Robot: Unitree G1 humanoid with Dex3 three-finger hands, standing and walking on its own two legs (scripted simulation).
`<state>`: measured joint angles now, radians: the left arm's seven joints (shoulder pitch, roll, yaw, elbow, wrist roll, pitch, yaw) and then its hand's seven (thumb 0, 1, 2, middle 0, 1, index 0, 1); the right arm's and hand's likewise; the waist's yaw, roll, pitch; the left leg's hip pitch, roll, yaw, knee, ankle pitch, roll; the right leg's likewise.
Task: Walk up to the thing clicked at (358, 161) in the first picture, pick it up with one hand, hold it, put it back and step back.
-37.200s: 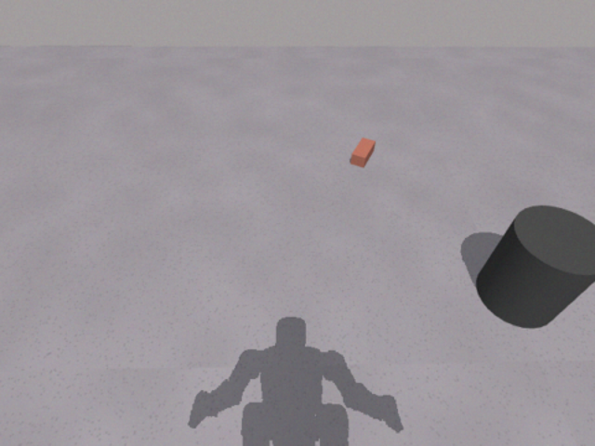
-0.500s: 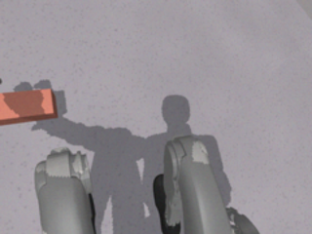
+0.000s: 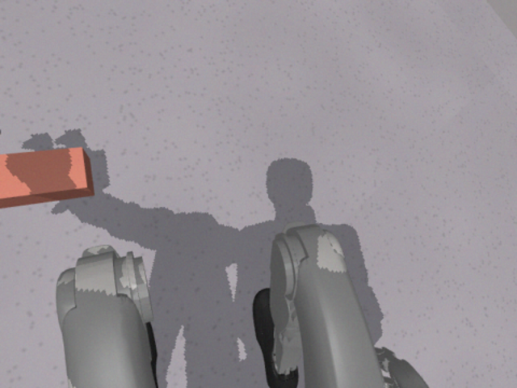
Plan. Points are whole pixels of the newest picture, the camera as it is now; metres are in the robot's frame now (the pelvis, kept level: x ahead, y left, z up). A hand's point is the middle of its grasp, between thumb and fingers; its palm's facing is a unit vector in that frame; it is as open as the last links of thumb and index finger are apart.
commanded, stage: approach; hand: left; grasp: from above
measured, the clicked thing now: (36, 178) +0.46 +0.33 -0.28
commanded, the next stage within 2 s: close in in 0.66 s
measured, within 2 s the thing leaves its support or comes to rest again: neither
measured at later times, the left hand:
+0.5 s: hand (30, 150) +0.47 +0.30 -0.16, palm faces -0.40 -0.07 -0.91, open 14.2 cm
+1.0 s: hand (5, 173) +0.44 +0.34 -0.18, palm faces -0.46 -0.09 -0.88, open 14.2 cm
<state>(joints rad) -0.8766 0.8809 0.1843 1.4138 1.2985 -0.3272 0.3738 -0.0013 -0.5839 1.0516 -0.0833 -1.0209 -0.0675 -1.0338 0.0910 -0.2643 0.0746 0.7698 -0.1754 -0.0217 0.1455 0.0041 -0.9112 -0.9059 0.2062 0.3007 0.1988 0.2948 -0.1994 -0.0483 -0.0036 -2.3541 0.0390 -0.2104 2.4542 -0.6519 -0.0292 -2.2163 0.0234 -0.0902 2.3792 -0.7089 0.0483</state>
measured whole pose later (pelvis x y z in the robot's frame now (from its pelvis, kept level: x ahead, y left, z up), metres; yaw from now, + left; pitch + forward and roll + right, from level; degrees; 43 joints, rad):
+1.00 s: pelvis +0.00 +0.00 +0.00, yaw -1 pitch +31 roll -11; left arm -0.95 0.86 0.10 1.48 1.30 -0.31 0.40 0.00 -0.57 1.07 -0.09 -1.03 -0.08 -1.04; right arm 0.10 -0.28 0.11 0.73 -0.18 -0.05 0.15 0.00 -0.91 -0.90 0.21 0.30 0.20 0.29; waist -0.24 -0.06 0.02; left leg -2.36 0.04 -0.23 2.46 -0.66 -0.03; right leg -2.21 0.03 -0.10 2.38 -0.71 0.05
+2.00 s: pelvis +0.01 +0.00 -0.02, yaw -5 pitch +27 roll -13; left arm -0.96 0.99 0.16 1.68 1.30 -0.27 0.58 0.00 -0.58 1.06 -0.08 -0.95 -0.05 -0.98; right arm 0.05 -0.32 0.23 0.72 -0.29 -0.18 0.23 0.00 -0.90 -0.91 0.20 0.30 0.20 0.29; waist -0.32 -0.13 0.13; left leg -2.37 0.05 -0.30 2.57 -0.70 -0.04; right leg -2.22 0.07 -0.14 2.43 -0.71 0.07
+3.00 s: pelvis +0.00 +0.01 -0.02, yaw -6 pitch +25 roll -14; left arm -0.96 1.02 0.13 1.68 1.30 -0.30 0.61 0.00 -0.16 0.82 -0.33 -0.85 -0.34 -0.84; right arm 0.04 -0.33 0.27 0.70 -0.29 -0.20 0.24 0.00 -0.89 -0.90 0.20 0.30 0.20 0.29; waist -0.32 -0.15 0.15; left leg -2.35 0.05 -0.32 2.57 -0.70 -0.04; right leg -2.20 0.08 -0.16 2.42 -0.70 0.07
